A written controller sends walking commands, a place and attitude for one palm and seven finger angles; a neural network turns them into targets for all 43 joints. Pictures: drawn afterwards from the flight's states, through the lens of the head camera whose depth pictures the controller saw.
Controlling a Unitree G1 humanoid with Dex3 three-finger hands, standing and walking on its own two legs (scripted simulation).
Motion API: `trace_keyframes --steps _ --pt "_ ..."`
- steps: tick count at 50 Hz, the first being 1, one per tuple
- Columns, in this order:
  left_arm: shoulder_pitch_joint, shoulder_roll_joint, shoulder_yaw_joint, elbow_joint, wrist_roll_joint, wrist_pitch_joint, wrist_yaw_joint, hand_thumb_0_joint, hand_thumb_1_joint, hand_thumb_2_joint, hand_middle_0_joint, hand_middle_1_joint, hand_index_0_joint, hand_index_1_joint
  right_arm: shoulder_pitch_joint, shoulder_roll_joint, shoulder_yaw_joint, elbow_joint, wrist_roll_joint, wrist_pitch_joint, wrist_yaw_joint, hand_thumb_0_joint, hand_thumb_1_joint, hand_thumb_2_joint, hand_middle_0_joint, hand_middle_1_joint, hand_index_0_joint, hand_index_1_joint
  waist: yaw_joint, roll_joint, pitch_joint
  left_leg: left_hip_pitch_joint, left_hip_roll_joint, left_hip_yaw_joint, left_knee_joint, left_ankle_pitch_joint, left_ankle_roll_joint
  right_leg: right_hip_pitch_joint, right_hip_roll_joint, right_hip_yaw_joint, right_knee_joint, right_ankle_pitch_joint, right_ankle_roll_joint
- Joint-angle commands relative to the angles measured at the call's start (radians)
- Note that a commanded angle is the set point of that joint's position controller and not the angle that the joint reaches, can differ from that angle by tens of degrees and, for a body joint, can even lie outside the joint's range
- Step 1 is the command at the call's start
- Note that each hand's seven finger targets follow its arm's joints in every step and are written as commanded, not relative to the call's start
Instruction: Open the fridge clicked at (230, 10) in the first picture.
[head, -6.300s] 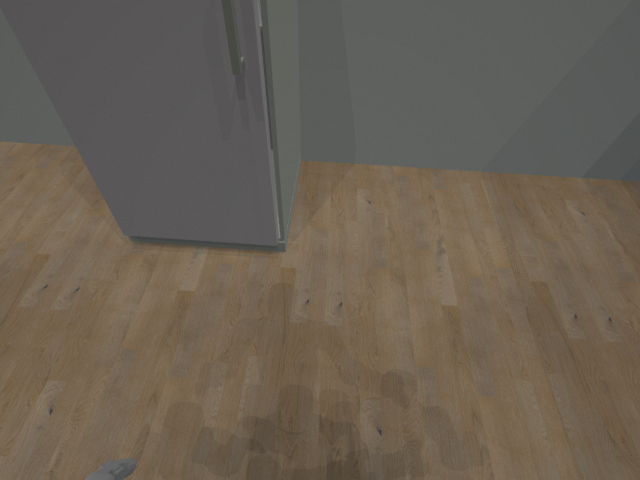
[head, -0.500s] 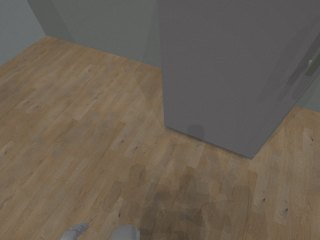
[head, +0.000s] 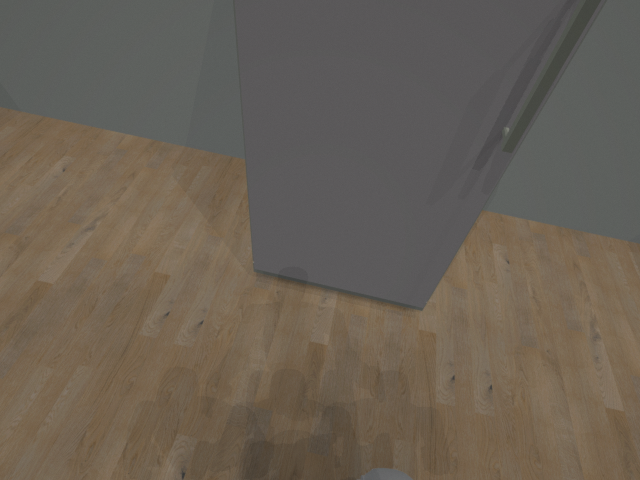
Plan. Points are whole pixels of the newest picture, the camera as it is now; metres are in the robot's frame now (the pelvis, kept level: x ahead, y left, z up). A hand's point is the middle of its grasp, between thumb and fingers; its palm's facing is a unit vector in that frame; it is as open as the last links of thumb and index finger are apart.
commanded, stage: turn to face it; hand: right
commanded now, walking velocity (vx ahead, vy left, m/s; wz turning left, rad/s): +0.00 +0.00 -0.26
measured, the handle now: (543, 73) +0.74 -0.31 +0.18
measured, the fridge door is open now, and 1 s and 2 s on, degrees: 0 0 0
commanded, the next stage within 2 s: take the last steps up to it in 0.02 s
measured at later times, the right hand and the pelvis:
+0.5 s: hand out of the picture +0.00 -0.26 -0.17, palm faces +0.14 +0.97 -0.18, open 7.4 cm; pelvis +0.02 -0.07 +0.01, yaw -6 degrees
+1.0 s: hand out of the picture +0.17 -0.23 -0.17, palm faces +0.18 +0.96 -0.21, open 7.2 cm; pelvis +0.17 -0.04 +0.00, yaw -8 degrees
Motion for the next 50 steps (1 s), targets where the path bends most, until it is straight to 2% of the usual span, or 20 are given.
trace_keyframes --steps 1,6,8,9,10,11,13,15,17,29,33,35,36,37,38,39,40,41,44,50 --pt "-0.083 0.032 -0.003 -0.074 -0.001 -0.029 0.006 0.000 0.900 0.900 -0.200 -0.300 -0.200 -0.300 0.075 -0.225 -0.068 -0.026 -0.007 -0.019 -0.010 0.000 -0.900 -0.900 0.200 0.300 0.200 0.300 -0.062 0.235 -0.060 0.080 0.237 -0.151 -0.173 0.383 0.120 -0.009 -0.012 -0.045 -0.147 -0.038 0.003" --pt "-0.071 0.015 -0.021 -0.059 -0.012 -0.049 0.015 0.000 0.900 0.900 -0.200 -0.300 -0.200 -0.300 0.093 -0.249 -0.077 0.017 -0.010 -0.011 -0.008 0.000 -0.900 -0.900 0.200 0.300 0.200 0.300 -0.058 0.265 -0.109 0.098 0.240 -0.138 -0.100 0.473 0.113 0.130 0.009 -0.097 -0.416 -0.025 -0.017" --pt "0.005 0.022 -0.026 -0.027 -0.006 -0.065 0.018 0.000 0.900 0.900 -0.200 -0.300 -0.200 -0.300 0.074 -0.233 -0.076 0.034 0.003 -0.006 -0.007 0.000 -0.900 -0.900 0.200 0.300 0.200 0.300 -0.016 0.225 -0.135 0.000 0.215 -0.099 -0.060 0.250 0.044 0.319 0.003 -0.111 -0.639 0.147 -0.031" --pt "0.037 0.069 -0.019 -0.017 -0.003 -0.077 0.018 0.000 0.900 0.900 -0.200 -0.300 -0.200 -0.300 0.081 -0.198 -0.067 0.033 0.012 0.001 -0.002 0.000 -0.900 -0.900 0.200 0.300 0.200 0.300 -0.002 0.084 -0.148 -0.118 0.160 -0.054 0.033 0.038 -0.004 0.445 -0.061 -0.037 -0.740 0.164 -0.053" --pt "0.083 0.169 0.002 -0.015 0.010 -0.081 0.018 0.000 0.900 0.900 -0.200 -0.300 -0.200 -0.300 0.082 -0.133 -0.055 0.011 0.013 0.004 0.009 0.000 -0.900 -0.900 0.200 0.300 0.200 0.300 0.022 -0.213 -0.138 -0.318 0.033 0.033 0.249 -0.239 -0.060 0.509 -0.287 0.261 -0.818 0.115 -0.134" --pt "0.116 0.215 0.010 -0.008 0.012 -0.076 0.025 0.000 0.900 0.900 -0.200 -0.300 -0.200 -0.300 0.016 -0.121 -0.043 -0.014 0.002 0.010 0.010 0.000 -0.900 -0.900 0.200 0.300 0.200 0.300 0.056 -0.286 -0.077 -0.393 -0.003 -0.006 0.410 -0.351 -0.063 0.421 -0.385 0.393 -0.913 -0.004 -0.227" --pt "0.074 0.143 -0.010 -0.002 0.011 -0.084 0.043 0.000 0.900 0.900 -0.200 -0.300 -0.200 -0.300 -0.045 -0.140 -0.051 0.011 -0.005 0.012 0.021 0.000 -0.900 -0.900 0.200 0.300 0.200 0.300 0.035 -0.186 0.055 -0.423 0.019 -0.102 0.562 -0.220 -0.044 0.270 -0.322 0.372 -0.966 -0.182 -0.238" --pt "0.021 0.088 -0.029 -0.008 0.004 -0.105 0.047 0.000 0.900 0.900 -0.200 -0.300 -0.200 -0.300 0.055 -0.125 -0.045 0.072 -0.008 -0.002 0.040 0.000 -0.900 -0.900 0.200 0.300 0.200 0.300 -0.019 -0.111 0.026 -0.381 0.024 -0.087 0.584 -0.093 -0.046 0.279 -0.242 0.240 -0.952 -0.077 -0.210" --pt "0.052 0.074 -0.030 0.006 -0.002 -0.119 0.048 0.000 0.900 0.900 -0.200 -0.300 -0.200 -0.300 0.091 -0.110 -0.037 0.096 -0.007 -0.005 0.041 0.000 -0.900 -0.900 0.200 0.300 0.200 0.300 -0.022 -0.092 -0.002 -0.368 0.019 -0.078 0.572 -0.050 -0.057 0.320 -0.215 0.183 -0.948 0.028 -0.215" --pt "0.252 0.030 -0.024 0.121 0.005 -0.146 0.060 0.000 0.900 0.900 -0.200 -0.300 -0.200 -0.300 -0.090 -0.053 -0.029 0.060 -0.001 -0.024 0.041 0.000 -0.900 -0.900 0.200 0.300 0.200 0.300 0.032 -0.062 0.054 -0.381 0.024 -0.067 0.258 -0.031 -0.060 0.434 -0.263 0.181 -0.925 0.282 -0.269" --pt "0.242 0.033 -0.023 0.145 0.011 -0.144 0.060 0.000 0.900 0.900 -0.200 -0.300 -0.200 -0.300 -0.070 -0.036 -0.036 0.068 0.003 -0.040 0.042 0.000 -0.900 -0.900 0.200 0.300 0.200 0.300 0.004 -0.075 0.036 -0.202 -0.021 -0.026 0.093 -0.018 -0.035 0.374 -0.242 0.136 -0.837 0.383 -0.240" --pt "0.244 0.018 -0.027 0.156 0.006 -0.144 0.058 0.000 0.900 0.900 -0.200 -0.300 -0.200 -0.300 0.044 -0.060 -0.045 0.111 0.000 -0.052 0.039 0.000 -0.900 -0.900 0.200 0.300 0.200 0.300 -0.051 -0.010 -0.001 0.036 -0.054 -0.003 -0.043 0.075 -0.018 0.275 -0.181 0.080 -0.687 0.407 -0.194" --pt "0.236 -0.004 -0.030 0.152 -0.002 -0.152 0.053 0.000 0.900 0.900 -0.200 -0.300 -0.200 -0.300 0.173 -0.106 -0.058 0.151 -0.002 -0.063 0.033 0.000 -0.900 -0.900 0.200 0.300 0.200 0.300 -0.110 0.048 -0.070 0.240 0.023 -0.093 -0.076 0.085 0.014 0.172 -0.132 0.020 -0.515 0.386 -0.157" --pt "0.258 -0.066 -0.040 0.129 -0.010 -0.162 0.044 0.000 0.900 0.900 -0.200 -0.300 -0.200 -0.300 0.301 -0.200 -0.080 0.186 -0.008 -0.074 0.021 0.000 -0.900 -0.900 0.200 0.300 0.200 0.300 -0.142 0.269 -0.153 0.459 0.270 -0.402 -0.156 0.074 0.109 -0.064 -0.018 -0.089 -0.244 0.117 -0.106" --pt "0.222 -0.027 -0.035 0.094 -0.009 -0.154 0.044 0.000 0.900 0.900 -0.200 -0.300 -0.200 -0.300 0.369 -0.251 -0.087 0.192 0.008 -0.070 0.016 0.000 -0.900 -0.900 0.200 0.300 0.200 0.300 -0.155 0.289 -0.178 0.421 0.396 -0.609 -0.270 -0.004 0.193 -0.144 0.009 -0.066 -0.020 -0.177 -0.103" --pt "0.160 -0.024 -0.025 0.090 -0.006 -0.144 0.038 0.000 0.900 0.900 -0.200 -0.300 -0.200 -0.300 0.299 -0.231 -0.085 0.183 0.012 -0.068 0.014 0.000 -0.900 -0.900 0.200 0.300 0.200 0.300 -0.146 0.245 -0.111 0.284 0.384 -0.617 -0.326 -0.220 0.203 -0.180 -0.040 -0.007 0.090 -0.128 -0.109" --pt "0.114 -0.028 -0.018 0.082 -0.001 -0.137 0.032 0.000 0.900 0.900 -0.200 -0.300 -0.200 -0.300 0.218 -0.174 -0.075 0.163 0.011 -0.062 0.007 0.000 -0.900 -0.900 0.200 0.300 0.200 0.300 -0.118 0.165 -0.008 0.168 0.361 -0.555 -0.359 -0.330 0.191 -0.206 -0.083 -0.004 0.126 -0.043 -0.109" --pt "0.118 -0.049 -0.022 0.084 0.005 -0.132 0.026 0.000 0.900 0.900 -0.200 -0.300 -0.200 -0.300 0.156 -0.125 -0.062 0.144 0.007 -0.065 0.003 0.000 -0.900 -0.900 0.200 0.300 0.200 0.300 -0.083 0.125 0.028 0.092 0.312 -0.442 -0.360 -0.241 0.160 -0.196 -0.110 -0.001 0.100 0.037 -0.100" --pt "0.184 -0.098 -0.027 0.112 0.011 -0.108 0.021 0.000 0.900 0.900 -0.200 -0.300 -0.200 -0.300 0.118 -0.049 -0.041 0.141 0.001 -0.081 0.000 0.000 -0.900 -0.900 0.200 0.300 0.200 0.300 -0.016 0.150 0.028 -0.021 0.219 -0.190 -0.356 0.042 0.114 -0.091 -0.124 -0.047 -0.014 0.129 -0.062" --pt "0.070 -0.102 -0.029 0.054 0.005 -0.111 -0.001 0.000 0.900 0.900 -0.200 -0.300 -0.200 -0.300 0.146 -0.102 -0.041 0.165 -0.002 -0.089 0.007 0.000 -0.900 -0.900 0.200 0.300 0.200 0.300 -0.026 0.174 0.026 -0.006 0.183 -0.107 -0.323 0.192 0.120 -0.026 -0.104 -0.120 -0.321 0.203 -0.041"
